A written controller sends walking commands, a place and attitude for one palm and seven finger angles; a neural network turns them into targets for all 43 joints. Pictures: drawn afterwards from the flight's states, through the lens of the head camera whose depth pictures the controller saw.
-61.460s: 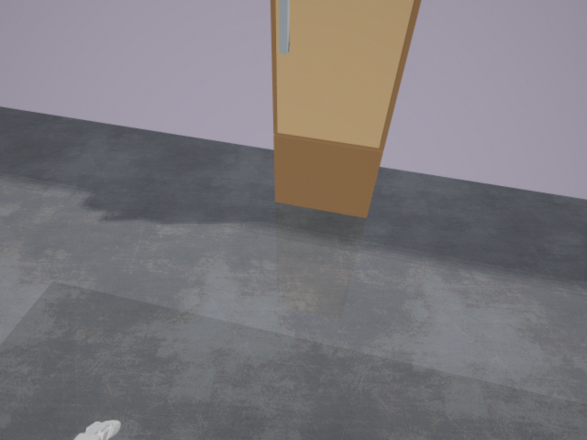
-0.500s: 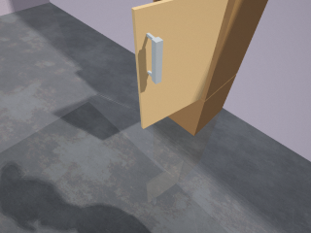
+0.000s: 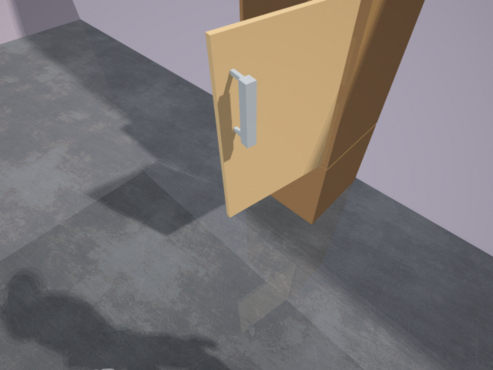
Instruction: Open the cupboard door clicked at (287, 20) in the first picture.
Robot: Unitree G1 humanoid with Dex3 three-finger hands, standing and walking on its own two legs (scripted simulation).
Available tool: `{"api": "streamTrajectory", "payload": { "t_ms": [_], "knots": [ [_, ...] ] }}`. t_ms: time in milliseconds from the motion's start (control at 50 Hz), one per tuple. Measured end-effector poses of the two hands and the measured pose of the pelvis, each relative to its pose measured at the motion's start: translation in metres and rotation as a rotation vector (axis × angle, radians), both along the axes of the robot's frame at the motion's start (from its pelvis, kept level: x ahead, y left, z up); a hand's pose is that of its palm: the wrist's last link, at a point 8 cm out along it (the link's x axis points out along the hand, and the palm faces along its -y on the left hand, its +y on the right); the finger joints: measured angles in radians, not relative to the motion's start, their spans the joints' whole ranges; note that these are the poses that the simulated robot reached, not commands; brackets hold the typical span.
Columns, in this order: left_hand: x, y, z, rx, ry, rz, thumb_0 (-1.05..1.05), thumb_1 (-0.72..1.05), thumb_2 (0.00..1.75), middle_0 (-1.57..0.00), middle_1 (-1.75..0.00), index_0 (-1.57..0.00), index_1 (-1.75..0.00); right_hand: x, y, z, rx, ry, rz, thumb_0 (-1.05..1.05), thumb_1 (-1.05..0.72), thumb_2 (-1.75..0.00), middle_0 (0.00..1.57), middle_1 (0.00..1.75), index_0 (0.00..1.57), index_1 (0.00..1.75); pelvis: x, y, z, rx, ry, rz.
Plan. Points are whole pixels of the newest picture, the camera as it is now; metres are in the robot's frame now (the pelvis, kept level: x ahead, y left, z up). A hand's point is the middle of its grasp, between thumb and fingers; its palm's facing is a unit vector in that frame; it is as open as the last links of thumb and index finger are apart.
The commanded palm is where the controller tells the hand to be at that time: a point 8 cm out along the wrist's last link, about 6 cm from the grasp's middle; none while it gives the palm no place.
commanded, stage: let the arm hang, fingers relaxed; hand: left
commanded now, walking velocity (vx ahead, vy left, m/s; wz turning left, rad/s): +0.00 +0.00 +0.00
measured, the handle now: (242, 109) +0.62 +0.05 +0.08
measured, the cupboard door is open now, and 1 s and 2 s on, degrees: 79 79 79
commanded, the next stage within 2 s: look to check the result in 0.04 s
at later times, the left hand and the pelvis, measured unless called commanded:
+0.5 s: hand out of the picture +0.11 +0.23 -0.15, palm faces +0.00 -0.94 -0.35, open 7.4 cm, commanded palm none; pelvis +0.03 -0.02 +0.00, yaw +0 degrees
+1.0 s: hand out of the picture +0.13 +0.22 -0.15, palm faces -0.03 -0.94 -0.33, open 7.4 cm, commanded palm none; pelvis +0.04 -0.02 +0.00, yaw -1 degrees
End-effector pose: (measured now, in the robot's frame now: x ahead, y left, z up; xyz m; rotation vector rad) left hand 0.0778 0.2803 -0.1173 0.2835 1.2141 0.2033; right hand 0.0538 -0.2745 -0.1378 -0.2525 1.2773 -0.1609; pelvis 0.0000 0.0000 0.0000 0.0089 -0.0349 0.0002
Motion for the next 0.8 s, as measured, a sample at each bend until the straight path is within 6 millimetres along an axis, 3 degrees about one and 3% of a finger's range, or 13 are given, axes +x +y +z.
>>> {"api": "streamTrajectory", "payload": {
  "t_ms": [320,800],
  "knots": [
    [0.015,-0.007,0.003,0.016,0.032,0.004,0.01,0.91,0.9,-0.21,-0.3,-0.2,-0.3,0.039,-0.023,0.006,-0.027,-0.013,0.023,0.0,-0.91,-0.9,0.21,0.3,0.2,0.3,0.022,-0.013,0.003,-0.004,0.012,0.0],
    [0.046,-0.018,0.006,0.019,-0.001,-0.022,0.01,0.91,0.9,-0.21,-0.3,-0.2,-0.3,0.039,-0.034,0.006,-0.032,0.01,-0.003,0.0,-0.91,-0.9,0.21,0.3,0.2,0.3,0.038,-0.022,0.003,-0.009,0.013,-0.011]
  ]
}}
